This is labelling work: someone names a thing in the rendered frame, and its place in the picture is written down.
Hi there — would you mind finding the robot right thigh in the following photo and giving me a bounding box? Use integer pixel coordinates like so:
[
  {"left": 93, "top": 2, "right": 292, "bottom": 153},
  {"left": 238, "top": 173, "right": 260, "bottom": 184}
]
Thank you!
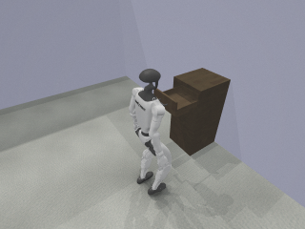
[{"left": 148, "top": 141, "right": 172, "bottom": 167}]

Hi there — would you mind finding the robot left forearm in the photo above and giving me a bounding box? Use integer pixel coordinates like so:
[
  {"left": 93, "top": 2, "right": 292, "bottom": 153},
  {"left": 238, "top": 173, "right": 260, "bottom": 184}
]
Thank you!
[{"left": 129, "top": 112, "right": 138, "bottom": 126}]

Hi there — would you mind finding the drawer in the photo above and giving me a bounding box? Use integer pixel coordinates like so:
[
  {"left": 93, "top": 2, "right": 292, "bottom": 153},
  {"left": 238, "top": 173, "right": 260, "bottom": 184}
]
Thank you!
[{"left": 153, "top": 85, "right": 199, "bottom": 117}]

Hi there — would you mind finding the robot right forearm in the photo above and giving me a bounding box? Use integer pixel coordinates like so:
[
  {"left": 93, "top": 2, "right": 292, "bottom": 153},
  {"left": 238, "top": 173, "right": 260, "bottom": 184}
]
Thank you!
[{"left": 151, "top": 133, "right": 164, "bottom": 159}]

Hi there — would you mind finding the right robot upper arm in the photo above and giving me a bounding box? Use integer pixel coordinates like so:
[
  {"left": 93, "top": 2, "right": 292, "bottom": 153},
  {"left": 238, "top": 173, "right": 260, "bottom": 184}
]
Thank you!
[{"left": 149, "top": 101, "right": 166, "bottom": 139}]

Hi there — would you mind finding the right robot hand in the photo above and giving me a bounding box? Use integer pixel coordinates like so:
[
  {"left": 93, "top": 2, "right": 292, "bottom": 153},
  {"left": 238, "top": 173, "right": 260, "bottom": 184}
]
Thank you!
[{"left": 157, "top": 156, "right": 169, "bottom": 171}]

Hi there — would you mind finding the cabinet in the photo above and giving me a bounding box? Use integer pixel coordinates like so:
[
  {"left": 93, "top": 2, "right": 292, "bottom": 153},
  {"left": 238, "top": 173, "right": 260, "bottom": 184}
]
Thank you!
[{"left": 170, "top": 68, "right": 231, "bottom": 156}]

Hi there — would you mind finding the left robot hand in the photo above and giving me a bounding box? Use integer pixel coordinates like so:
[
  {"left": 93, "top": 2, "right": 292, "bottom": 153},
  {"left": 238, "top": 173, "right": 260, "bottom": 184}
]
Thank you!
[{"left": 133, "top": 124, "right": 140, "bottom": 131}]

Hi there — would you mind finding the left robot upper arm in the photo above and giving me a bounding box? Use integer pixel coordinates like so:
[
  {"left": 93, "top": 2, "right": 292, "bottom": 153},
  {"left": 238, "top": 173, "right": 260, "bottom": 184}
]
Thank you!
[{"left": 129, "top": 87, "right": 144, "bottom": 115}]

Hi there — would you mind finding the humanoid robot head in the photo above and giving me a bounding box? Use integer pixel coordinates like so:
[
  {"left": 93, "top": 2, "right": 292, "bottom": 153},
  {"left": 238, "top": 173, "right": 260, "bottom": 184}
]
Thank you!
[{"left": 138, "top": 69, "right": 161, "bottom": 102}]

